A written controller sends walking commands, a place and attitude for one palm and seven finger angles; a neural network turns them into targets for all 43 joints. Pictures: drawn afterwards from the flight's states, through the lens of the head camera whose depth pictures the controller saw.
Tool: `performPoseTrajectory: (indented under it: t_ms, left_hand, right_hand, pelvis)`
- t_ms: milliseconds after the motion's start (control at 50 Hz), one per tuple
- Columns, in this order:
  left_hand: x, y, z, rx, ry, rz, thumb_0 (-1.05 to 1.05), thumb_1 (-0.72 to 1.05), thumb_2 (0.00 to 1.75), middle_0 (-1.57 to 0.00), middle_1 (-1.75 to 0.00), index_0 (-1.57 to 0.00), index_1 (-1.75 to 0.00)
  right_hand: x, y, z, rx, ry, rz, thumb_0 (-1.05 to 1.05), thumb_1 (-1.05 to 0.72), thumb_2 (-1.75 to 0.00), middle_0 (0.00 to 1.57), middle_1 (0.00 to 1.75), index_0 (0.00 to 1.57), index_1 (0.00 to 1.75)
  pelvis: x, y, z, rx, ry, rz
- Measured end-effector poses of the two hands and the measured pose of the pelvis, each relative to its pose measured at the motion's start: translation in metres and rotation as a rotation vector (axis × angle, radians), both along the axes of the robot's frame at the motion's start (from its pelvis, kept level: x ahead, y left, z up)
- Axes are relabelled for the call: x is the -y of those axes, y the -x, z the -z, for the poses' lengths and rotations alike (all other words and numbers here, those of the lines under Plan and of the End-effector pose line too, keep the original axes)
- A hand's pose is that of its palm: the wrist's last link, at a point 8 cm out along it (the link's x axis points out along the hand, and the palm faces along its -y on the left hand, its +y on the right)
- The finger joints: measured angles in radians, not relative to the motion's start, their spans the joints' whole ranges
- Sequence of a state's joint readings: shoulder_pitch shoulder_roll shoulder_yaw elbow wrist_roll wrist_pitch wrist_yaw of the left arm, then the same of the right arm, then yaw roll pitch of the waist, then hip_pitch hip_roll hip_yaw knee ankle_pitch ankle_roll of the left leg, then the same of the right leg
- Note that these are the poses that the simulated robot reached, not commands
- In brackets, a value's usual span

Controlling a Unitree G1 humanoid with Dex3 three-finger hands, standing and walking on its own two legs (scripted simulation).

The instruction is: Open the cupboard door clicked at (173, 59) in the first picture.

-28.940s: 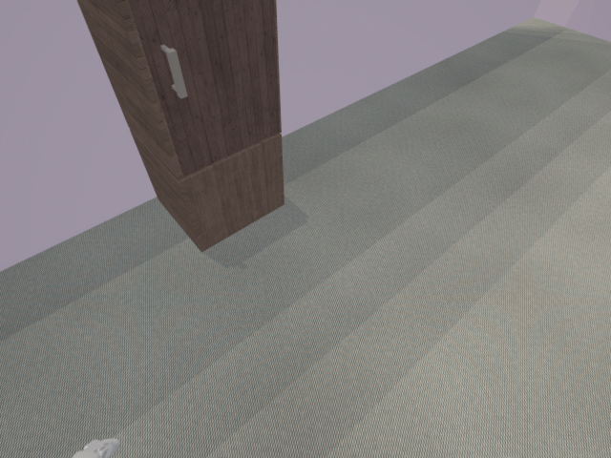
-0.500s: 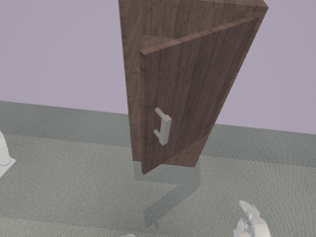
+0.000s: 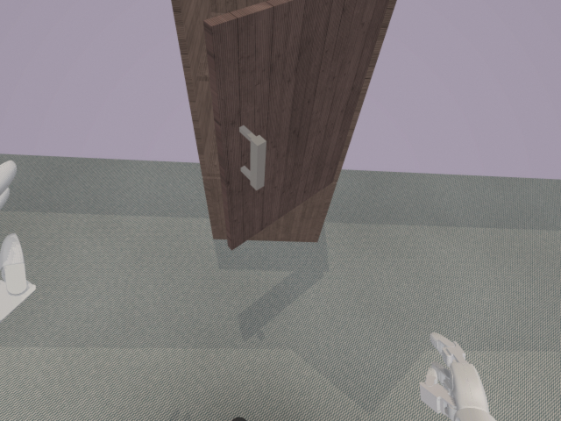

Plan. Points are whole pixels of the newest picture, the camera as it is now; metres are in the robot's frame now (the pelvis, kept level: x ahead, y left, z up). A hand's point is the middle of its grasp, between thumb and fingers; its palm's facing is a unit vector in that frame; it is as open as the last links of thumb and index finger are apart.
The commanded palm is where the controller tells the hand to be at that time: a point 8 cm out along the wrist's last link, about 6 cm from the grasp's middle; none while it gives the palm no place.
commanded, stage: stop stepping back and stand still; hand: left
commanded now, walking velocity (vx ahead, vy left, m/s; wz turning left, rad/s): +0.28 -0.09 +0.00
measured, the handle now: (251, 158) +0.55 +0.08 +0.00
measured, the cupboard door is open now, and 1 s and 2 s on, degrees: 40 40 40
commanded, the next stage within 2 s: let the arm hang, fingers relaxed in 0.76 s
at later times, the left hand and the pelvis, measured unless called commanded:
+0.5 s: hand out of the picture +0.06 +0.25 +0.16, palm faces +0.50 -0.77 -0.40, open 7.4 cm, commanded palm +0.00 +0.28 +0.17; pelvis -0.13 -0.02 +0.00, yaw +3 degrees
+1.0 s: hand out of the picture +0.05 +0.25 -0.04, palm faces +0.26 -0.87 -0.41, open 7.4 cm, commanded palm none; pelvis -0.14 -0.01 -0.03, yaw +6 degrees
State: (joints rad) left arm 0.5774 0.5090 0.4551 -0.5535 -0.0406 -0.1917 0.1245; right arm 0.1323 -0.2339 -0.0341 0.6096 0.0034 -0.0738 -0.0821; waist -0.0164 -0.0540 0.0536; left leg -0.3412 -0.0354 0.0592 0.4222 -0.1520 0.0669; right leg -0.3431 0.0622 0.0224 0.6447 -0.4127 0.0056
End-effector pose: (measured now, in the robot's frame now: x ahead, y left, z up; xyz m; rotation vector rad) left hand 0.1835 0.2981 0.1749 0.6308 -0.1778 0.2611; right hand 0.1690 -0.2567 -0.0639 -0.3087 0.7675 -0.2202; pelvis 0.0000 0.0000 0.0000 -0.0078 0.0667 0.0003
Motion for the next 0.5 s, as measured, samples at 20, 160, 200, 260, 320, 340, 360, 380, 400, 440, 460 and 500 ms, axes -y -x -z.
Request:
performPoseTrajectory:
  t_ms: [20, 160, 200, 260, 320, 340, 360, 380, 400, 440, 460, 500]
  left_hand:
    - [0.001, 0.009, 0.000, -0.006, 0.006, -0.004, 0.01, 0.88, 0.89, -0.21, -0.30, -0.21, -0.30]
    - [0.014, 0.083, -0.006, 0.007, 0.024, -0.058, 0.01, 0.89, 0.89, -0.21, -0.30, -0.21, -0.30]
    - [0.015, 0.102, -0.008, 0.026, 0.021, -0.099, 0.01, 0.88, 0.89, -0.21, -0.30, -0.21, -0.30]
    - [0.022, 0.131, -0.010, 0.059, 0.031, -0.135, 0.01, 0.88, 0.89, -0.21, -0.30, -0.21, -0.30]
    - [0.027, 0.151, -0.014, 0.116, 0.074, -0.150, 0.01, 0.88, 0.89, -0.21, -0.30, -0.21, -0.30]
    - [0.027, 0.155, -0.014, 0.132, 0.086, -0.156, 0.01, 0.88, 0.89, -0.21, -0.30, -0.21, -0.30]
    - [0.027, 0.159, -0.013, 0.143, 0.097, -0.162, 0.01, 0.88, 0.89, -0.21, -0.30, -0.21, -0.30]
    - [0.027, 0.161, -0.011, 0.151, 0.107, -0.167, 0.01, 0.88, 0.89, -0.21, -0.30, -0.21, -0.30]
    - [0.026, 0.162, -0.009, 0.155, 0.114, -0.171, 0.01, 0.88, 0.89, -0.21, -0.30, -0.21, -0.30]
    - [0.023, 0.165, -0.005, 0.154, 0.123, -0.177, 0.01, 0.88, 0.89, -0.21, -0.30, -0.21, -0.30]
    - [0.021, 0.167, -0.003, 0.153, 0.126, -0.178, 0.01, 0.88, 0.89, -0.21, -0.30, -0.21, -0.30]
    - [0.017, 0.170, 0.000, 0.155, 0.124, -0.173, 0.01, 0.88, 0.89, -0.21, -0.30, -0.21, -0.30]
  right_hand:
    - [-0.001, 0.009, -0.001, 0.010, -0.006, -0.008, 0.01, -0.90, -0.90, 0.20, 0.30, 0.20, 0.30]
    - [-0.014, 0.071, -0.001, 0.073, -0.074, -0.036, 0.01, -0.90, -0.90, 0.21, 0.30, 0.20, 0.30]
    - [-0.015, 0.086, 0.004, 0.071, -0.095, -0.052, 0.01, -0.90, -0.90, 0.21, 0.30, 0.20, 0.30]
    - [-0.012, 0.108, 0.014, 0.049, -0.114, -0.083, 0.01, -0.90, -0.90, 0.21, 0.30, 0.21, 0.30]
    - [-0.004, 0.131, 0.017, 0.008, -0.110, -0.081, 0.01, -0.90, -0.90, 0.21, 0.30, 0.21, 0.30]
    - [-0.001, 0.138, 0.017, 0.001, -0.105, -0.074, 0.01, -0.90, -0.90, 0.21, 0.30, 0.21, 0.30]
    - [0.003, 0.145, 0.017, -0.002, -0.099, -0.066, 0.01, -0.90, -0.90, 0.21, 0.30, 0.21, 0.30]
    - [0.007, 0.151, 0.017, -0.003, -0.090, -0.058, 0.01, -0.90, -0.90, 0.21, 0.30, 0.21, 0.30]
    - [0.010, 0.156, 0.017, -0.004, -0.078, -0.049, 0.01, -0.90, -0.90, 0.21, 0.30, 0.21, 0.30]
    - [0.017, 0.165, 0.016, -0.002, -0.053, -0.033, 0.01, -0.90, -0.90, 0.21, 0.30, 0.21, 0.30]
    - [0.019, 0.169, 0.016, 0.000, -0.040, -0.026, 0.01, -0.90, -0.90, 0.21, 0.30, 0.21, 0.30]
    - [0.023, 0.174, 0.015, 0.014, -0.015, -0.013, 0.01, -0.90, -0.90, 0.21, 0.30, 0.21, 0.30]
  pelvis:
    - [0.000, 0.008, -0.001, 0.008, 0.005, -0.002]
    - [0.013, 0.056, -0.002, 0.051, 0.012, -0.002]
    - [0.021, 0.069, -0.001, 0.054, -0.001, -0.021]
    - [0.029, 0.093, 0.002, 0.062, -0.012, -0.020]
    - [0.032, 0.106, -0.001, 0.065, -0.027, -0.008]
    - [0.033, 0.109, -0.002, 0.063, -0.032, -0.010]
    - [0.033, 0.112, -0.003, 0.061, -0.036, -0.016]
    - [0.033, 0.115, -0.003, 0.059, -0.038, -0.024]
    - [0.033, 0.117, -0.003, 0.058, -0.040, -0.032]
    - [0.031, 0.123, -0.003, 0.055, -0.041, -0.041]
    - [0.029, 0.125, -0.002, 0.055, -0.039, -0.044]
    - [0.023, 0.129, 0.003, 0.058, -0.027, -0.047]
